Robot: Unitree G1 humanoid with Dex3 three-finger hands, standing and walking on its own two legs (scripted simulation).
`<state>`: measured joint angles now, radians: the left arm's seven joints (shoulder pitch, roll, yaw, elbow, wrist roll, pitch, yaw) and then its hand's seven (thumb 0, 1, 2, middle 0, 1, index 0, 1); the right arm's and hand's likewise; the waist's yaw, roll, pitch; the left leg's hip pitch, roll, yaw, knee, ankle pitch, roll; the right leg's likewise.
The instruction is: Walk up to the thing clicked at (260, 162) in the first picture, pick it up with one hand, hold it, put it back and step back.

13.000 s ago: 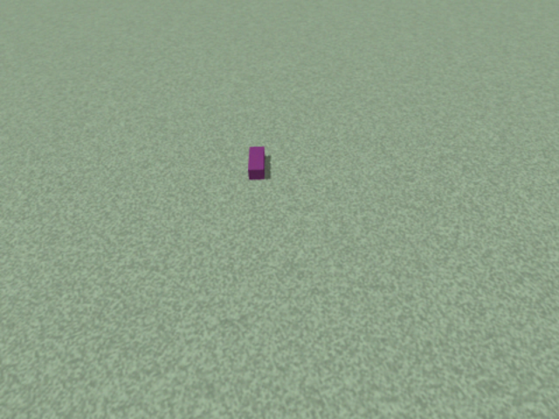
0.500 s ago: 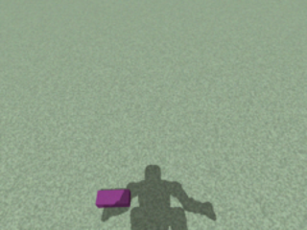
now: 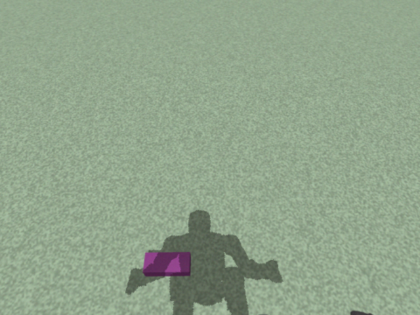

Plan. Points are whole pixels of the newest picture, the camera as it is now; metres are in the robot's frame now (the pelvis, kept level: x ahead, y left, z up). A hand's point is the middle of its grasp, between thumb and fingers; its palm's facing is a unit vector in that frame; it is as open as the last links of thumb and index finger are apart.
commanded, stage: walk up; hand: left
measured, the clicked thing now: (167, 264) +0.41 +0.21 -0.73
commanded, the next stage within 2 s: stand in 1.58 s
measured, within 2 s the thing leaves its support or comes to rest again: neither
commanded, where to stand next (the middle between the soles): +0.02 -0.03 m, yaw +0 degrees
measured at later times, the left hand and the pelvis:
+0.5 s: hand out of the picture +0.09 +0.22 -0.16, palm faces +0.01 -0.96 -0.29, open 7.4 cm; pelvis -0.01 -0.03 +0.00, yaw +0 degrees
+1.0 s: hand out of the picture +0.08 +0.22 -0.14, palm faces +0.05 -0.94 -0.34, open 7.4 cm; pelvis +0.00 -0.04 +0.01, yaw +1 degrees
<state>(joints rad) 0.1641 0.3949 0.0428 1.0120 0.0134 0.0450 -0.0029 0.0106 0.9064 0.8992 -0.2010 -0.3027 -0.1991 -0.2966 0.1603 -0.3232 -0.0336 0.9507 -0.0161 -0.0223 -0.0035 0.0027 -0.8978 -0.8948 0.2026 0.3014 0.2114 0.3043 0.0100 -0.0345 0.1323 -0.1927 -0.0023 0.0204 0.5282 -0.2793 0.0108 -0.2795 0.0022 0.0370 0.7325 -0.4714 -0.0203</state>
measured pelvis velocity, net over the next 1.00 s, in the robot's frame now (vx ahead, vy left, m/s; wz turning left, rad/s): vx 0.00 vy -0.04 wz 0.01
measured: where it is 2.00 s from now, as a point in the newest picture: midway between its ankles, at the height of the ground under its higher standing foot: outside the picture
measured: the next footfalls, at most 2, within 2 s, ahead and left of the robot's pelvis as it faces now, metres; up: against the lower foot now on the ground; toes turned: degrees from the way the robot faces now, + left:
right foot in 0.10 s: +0.05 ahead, -0.13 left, +0.00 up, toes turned -1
left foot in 0.38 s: +0.02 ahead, +0.09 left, +0.00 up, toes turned +0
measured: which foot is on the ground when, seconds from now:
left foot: down 0.00-0.14, up 0.16-0.36, down 0.38-1.00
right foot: up 0.00-0.08, down 0.10-1.00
